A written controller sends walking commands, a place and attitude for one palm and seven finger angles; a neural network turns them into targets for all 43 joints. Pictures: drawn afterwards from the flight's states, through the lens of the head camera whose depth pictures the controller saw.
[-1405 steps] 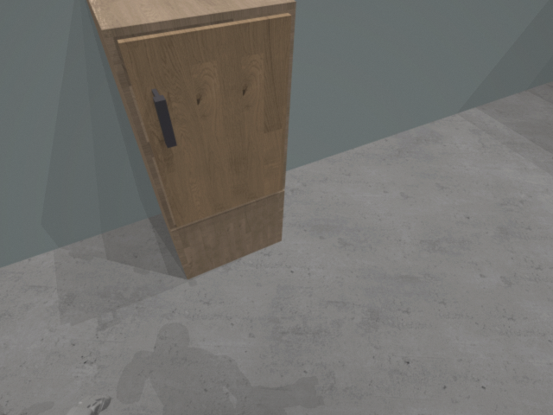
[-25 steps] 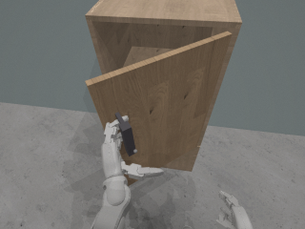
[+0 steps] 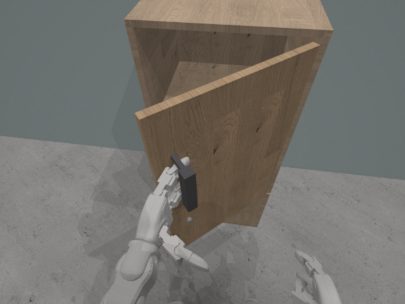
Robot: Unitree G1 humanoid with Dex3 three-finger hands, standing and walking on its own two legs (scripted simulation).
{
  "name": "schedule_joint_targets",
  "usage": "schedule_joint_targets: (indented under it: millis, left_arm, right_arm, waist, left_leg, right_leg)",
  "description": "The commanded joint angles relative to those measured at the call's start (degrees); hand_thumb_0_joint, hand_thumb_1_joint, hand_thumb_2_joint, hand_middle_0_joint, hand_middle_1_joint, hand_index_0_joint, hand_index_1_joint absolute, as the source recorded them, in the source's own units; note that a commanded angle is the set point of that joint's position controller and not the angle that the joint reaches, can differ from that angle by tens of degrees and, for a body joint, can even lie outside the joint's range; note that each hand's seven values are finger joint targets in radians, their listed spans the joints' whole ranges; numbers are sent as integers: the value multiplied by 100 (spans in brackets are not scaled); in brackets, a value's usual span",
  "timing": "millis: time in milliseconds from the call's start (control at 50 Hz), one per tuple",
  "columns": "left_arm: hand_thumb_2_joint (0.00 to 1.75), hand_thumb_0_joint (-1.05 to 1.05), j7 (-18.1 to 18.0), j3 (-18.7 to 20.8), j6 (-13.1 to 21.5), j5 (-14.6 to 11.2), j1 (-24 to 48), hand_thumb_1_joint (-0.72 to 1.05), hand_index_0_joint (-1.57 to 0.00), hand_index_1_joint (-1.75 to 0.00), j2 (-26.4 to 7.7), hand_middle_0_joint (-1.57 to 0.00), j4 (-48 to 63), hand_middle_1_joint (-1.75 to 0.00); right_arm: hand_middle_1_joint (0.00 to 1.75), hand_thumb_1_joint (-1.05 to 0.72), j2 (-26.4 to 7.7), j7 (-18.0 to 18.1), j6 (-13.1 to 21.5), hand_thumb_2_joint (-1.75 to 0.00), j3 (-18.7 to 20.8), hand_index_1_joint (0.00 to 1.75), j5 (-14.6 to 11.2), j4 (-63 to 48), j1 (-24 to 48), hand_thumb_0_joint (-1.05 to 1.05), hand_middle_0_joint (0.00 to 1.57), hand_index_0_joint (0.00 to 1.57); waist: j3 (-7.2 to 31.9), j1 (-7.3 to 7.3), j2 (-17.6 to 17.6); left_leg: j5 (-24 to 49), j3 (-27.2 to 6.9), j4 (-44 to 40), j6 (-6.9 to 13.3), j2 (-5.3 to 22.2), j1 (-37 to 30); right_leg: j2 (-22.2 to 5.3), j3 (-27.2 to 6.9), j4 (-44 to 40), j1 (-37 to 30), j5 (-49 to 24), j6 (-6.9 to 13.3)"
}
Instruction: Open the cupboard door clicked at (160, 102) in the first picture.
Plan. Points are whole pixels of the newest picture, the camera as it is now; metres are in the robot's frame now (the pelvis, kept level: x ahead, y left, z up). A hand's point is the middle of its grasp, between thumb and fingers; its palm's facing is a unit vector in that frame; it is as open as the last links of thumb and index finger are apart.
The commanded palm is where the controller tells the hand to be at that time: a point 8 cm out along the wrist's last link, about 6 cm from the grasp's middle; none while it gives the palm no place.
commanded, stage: slide the hand sideways off the handle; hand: left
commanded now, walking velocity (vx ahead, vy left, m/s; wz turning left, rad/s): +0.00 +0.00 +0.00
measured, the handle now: (183, 182) +0.34 +0.06 +0.06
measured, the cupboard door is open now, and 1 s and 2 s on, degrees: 42 42 42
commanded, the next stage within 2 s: draw the hand back to the body in 0.88 s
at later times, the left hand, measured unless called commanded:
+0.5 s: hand (168, 233) +0.23 +0.08 +0.06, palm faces -0.14 -0.99 -0.03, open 16.1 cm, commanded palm +0.21 +0.15 +0.06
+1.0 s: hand (138, 251) +0.20 +0.12 +0.06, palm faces -0.12 -0.99 -0.03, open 16.3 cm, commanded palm +0.18 +0.19 +0.07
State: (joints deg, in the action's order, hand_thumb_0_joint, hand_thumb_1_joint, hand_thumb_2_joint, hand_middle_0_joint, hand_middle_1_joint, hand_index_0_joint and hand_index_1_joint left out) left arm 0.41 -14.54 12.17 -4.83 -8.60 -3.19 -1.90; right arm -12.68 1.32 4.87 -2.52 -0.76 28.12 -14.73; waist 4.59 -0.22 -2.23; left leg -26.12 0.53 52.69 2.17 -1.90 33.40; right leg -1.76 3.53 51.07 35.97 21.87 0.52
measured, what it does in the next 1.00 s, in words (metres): stands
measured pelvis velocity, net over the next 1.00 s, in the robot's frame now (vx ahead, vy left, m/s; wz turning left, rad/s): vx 0.01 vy -0.02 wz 0.00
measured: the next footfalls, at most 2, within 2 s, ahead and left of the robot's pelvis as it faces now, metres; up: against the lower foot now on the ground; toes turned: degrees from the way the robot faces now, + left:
none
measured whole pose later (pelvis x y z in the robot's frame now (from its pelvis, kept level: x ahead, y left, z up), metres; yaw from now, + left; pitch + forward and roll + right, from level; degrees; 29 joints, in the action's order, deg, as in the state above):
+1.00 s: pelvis +0.01 -0.02 -0.02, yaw +0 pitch +10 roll -2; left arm 14.1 1.9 15.5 -13.5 -30.5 -12.5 14.4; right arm -13.5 3.2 8.1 -1.3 -1.7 25.0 -15.2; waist 6.9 0.1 -2.8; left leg -30.7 -1.8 60.8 0.3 0.2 40.2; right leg 0.1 5.8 57.6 41.9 26.0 2.3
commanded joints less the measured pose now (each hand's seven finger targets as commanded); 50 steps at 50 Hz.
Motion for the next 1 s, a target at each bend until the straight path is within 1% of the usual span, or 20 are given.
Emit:
schedule_joint_targets:
  millis: [0,60,80,120,200,240,300,400,500,580,640,720,760,780,820,840,860,920,960,980]
  left_arm:
    - [30,0,-378,110,417,389,665,-50,-15,-30,148,-15,1495,-30]
    - [30,0,-422,123,456,522,336,-50,-15,-30,14,-15,1742,-30]
    - [30,0,-415,267,444,540,241,-50,-15,-30,-139,-15,1716,-30]
    - [30,0,-339,261,455,509,72,-50,-15,-30,-145,-15,1954,-30]
    - [30,0,-153,410,468,288,-275,-50,-15,-30,-265,-15,2342,-30]
    - [30,0,-83,401,476,201,-380,-50,-15,-30,-244,-15,2471,-30]
    - [30,0,22,702,457,66,-753,-50,-15,-30,-459,-15,2466,-30]
    - [30,0,250,913,509,-17,-1282,-50,-15,-30,-634,-15,2650,-30]
    - [30,0,512,1270,616,-245,-2016,-50,-15,-30,-851,-15,2824,-30]
    - [30,0,748,1669,750,-410,-2063,-50,-15,-30,-1169,-15,2863,-30]
    - [30,0,986,1594,878,-567,-2015,-50,-15,-30,-1092,-15,3007,-30]
    - [30,0,1251,1758,932,-747,-1993,-50,-15,-30,-1265,-15,2952,-30]
    - [30,0,1346,1904,902,-833,-2125,-50,-15,-30,-1346,-15,2864,-30]
    - [30,0,1367,2067,884,-835,-2058,-50,-15,-30,-1508,-15,2786,-30]
    - [30,0,1404,2116,852,-893,-2111,-50,-15,-30,-1486,-15,2798,-30]
    - [30,0,1415,2050,821,-910,-2181,-50,-15,-30,-1408,-15,2846,-30]
    - [30,0,1415,1967,796,-934,-2065,-50,-15,-30,-1342,-15,2872,-30]
    - [30,0,1386,1934,745,-957,-2053,-50,-15,-30,-1335,-15,2888,-30]
    - [30,0,1349,1972,721,-942,-2059,-50,-15,-30,-1373,-15,2877,-30]
    - [30,0,1323,2123,711,-923,-2042,-50,-15,-30,-1544,-15,2929,-30]
  right_arm:
    - [30,-90,-519,-94,340,-90,273,30,68,-1069,500,0,20,20]
    - [30,-90,-514,-165,265,-90,281,30,103,-1164,445,0,20,20]
    - [30,-90,-529,-150,235,-90,292,30,108,-1151,426,0,20,20]
    - [30,-90,-517,-142,206,-90,292,30,100,-1234,432,0,20,20]
    - [30,-90,-514,-94,220,-90,274,30,51,-1289,445,0,20,20]
    - [30,-90,-515,-76,249,-90,276,30,43,-1285,393,0,20,20]
    - [30,-90,-539,-32,283,-90,274,30,42,-1277,368,0,20,20]
    - [30,-90,-547,-16,333,-90,289,30,29,-1321,303,0,20,20]
    - [30,-90,-556,4,376,-90,340,30,12,-1361,243,0,20,20]
    - [30,-90,-594,62,396,-90,373,30,-8,-1294,280,0,20,20]
    - [30,-90,-622,72,474,-90,379,30,-26,-1317,278,0,20,20]
    - [30,-90,-677,131,563,-90,393,30,-46,-1277,269,0,20,20]
    - [30,-90,-682,156,578,-90,399,30,-56,-1283,273,0,20,20]
    - [30,-90,-711,181,571,-90,416,30,-70,-1248,289,0,20,20]
    - [30,-90,-691,197,597,-90,425,30,-83,-1279,338,0,20,20]
    - [30,-90,-688,196,610,-90,416,30,-94,-1315,335,0,20,20]
    - [30,-90,-685,202,625,-90,404,30,-98,-1318,333,0,20,20]
    - [30,-90,-687,213,671,-90,390,30,-98,-1313,352,0,20,20]
    - [30,-90,-685,219,685,-90,394,30,-101,-1312,342,0,20,20]
    - [30,-90,-700,225,677,-90,405,30,-105,-1286,358,0,20,20]
  waist:
    - [937,43,317]
    - [1093,64,190]
    - [1126,72,364]
    - [1205,73,316]
    - [1185,39,174]
    - [1121,-16,258]
    - [1097,-3,475]
    - [1116,33,293]
    - [1284,87,397]
    - [1093,38,477]
    - [1031,-38,174]
    - [1070,-91,204]
    - [1038,-62,305]
    - [1052,-50,346]
    - [1076,-2,263]
    - [1118,10,157]
    - [1066,-36,251]
    - [1052,-21,197]
    - [985,-16,261]
    - [1012,13,242]
  left_leg:
    - [695,-409,-999,-219,126,-210]
    - [827,-338,-872,-226,123,-157]
    - [853,-349,-856,-217,131,-101]
    - [916,-299,-807,-204,122,-93]
    - [977,-282,-741,-193,124,-91]
    - [1016,-302,-705,-195,127,-75]
    - [1026,-268,-626,-162,101,85]
    - [1236,-222,-507,-166,75,166]
    - [1408,-158,-348,-153,46,308]
    - [1233,-156,-188,-142,37,579]
    - [1096,-156,-93,-153,26,606]
    - [962,-174,38,-147,37,707]
    - [854,-171,53,-146,39,800]
    - [858,-174,69,-135,59,808]
    - [846,-181,53,-144,47,794]
    - [836,-166,33,-139,40,734]
    - [832,-184,15,-136,42,716]
    - [834,-212,-27,-139,50,698]
    - [737,-218,-45,-140,55,721]
    - [746,-218,-56,-128,80,710]
  right_leg:
    - [148,22,-489,-396,-305,199]
    - [146,-23,-428,-424,-442,212]
    - [162,-36,-425,-480,-476,211]
    - [164,-67,-404,-573,-606,211]
    - [198,-84,-420,-595,-731,194]
    - [211,-62,-411,-570,-803,180]
    - [216,-106,-432,-687,-934,148]
    - [201,-142,-337,-734,-1203,144]
    - [191,-247,-304,-971,-1596,111]
    - [174,-405,-350,-936,-1458,97]
    - [158,-442,-353,-725,-1218,85]
    - [144,-500,-385,-632,-932,64]
    - [131,-535,-449,-646,-712,52]
    - [149,-535,-441,-625,-621,74]
    - [136,-532,-430,-642,-565,71]
    - [148,-495,-429,-612,-525,75]
    - [158,-452,-442,-580,-519,63]
    - [171,-397,-421,-563,-464,76]
    - [179,-402,-461,-506,-295,74]
    - [192,-426,-485,-542,-243,89]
